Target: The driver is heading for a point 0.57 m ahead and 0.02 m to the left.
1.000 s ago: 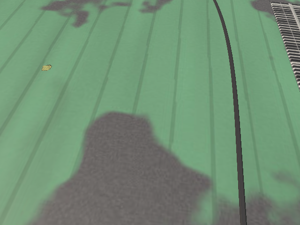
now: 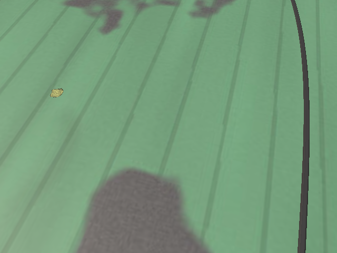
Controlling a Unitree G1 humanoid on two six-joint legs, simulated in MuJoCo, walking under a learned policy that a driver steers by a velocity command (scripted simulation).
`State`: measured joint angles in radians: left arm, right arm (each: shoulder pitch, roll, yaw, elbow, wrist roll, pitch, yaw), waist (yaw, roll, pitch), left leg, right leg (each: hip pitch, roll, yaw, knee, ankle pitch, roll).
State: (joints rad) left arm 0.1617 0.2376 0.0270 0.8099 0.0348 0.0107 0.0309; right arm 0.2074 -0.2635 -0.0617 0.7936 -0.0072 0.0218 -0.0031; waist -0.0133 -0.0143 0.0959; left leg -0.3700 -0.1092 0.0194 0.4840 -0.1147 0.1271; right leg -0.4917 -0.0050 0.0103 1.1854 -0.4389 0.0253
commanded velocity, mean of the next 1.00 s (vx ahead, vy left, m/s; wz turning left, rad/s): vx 0.36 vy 0.00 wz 0.22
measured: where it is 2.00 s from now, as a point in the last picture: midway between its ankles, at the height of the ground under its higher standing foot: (136, 222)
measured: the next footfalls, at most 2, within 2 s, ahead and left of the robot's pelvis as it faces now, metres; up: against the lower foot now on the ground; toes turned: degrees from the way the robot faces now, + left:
right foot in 0.32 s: +0.09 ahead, -0.14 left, +0.00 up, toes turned +15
left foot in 0.76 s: +0.28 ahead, +0.14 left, +0.00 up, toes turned +18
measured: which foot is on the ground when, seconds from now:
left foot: down 0.00-0.32, up 0.34-0.74, down 0.76-1.00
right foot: up 0.00-0.30, down 0.32-0.78, up 0.80-1.00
